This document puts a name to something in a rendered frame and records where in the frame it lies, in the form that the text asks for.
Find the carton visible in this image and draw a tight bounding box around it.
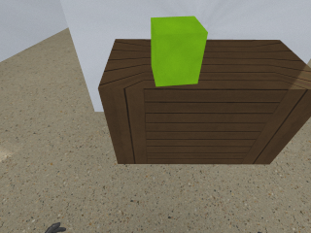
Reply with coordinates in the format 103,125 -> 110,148
151,16 -> 208,87

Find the pedestal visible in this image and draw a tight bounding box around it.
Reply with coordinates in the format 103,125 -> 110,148
98,39 -> 311,165

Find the left robot hand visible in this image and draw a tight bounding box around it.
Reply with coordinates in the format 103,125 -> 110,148
45,222 -> 66,233

